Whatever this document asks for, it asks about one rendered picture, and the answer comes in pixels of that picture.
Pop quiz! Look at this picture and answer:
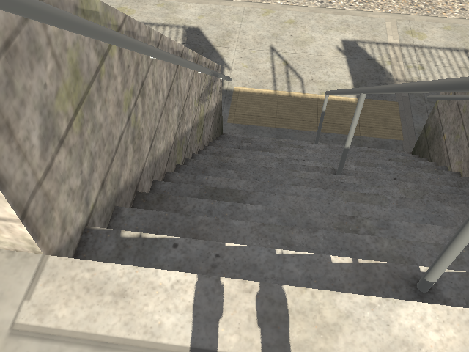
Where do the stairs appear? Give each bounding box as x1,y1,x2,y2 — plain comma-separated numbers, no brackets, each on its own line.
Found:
73,133,469,308

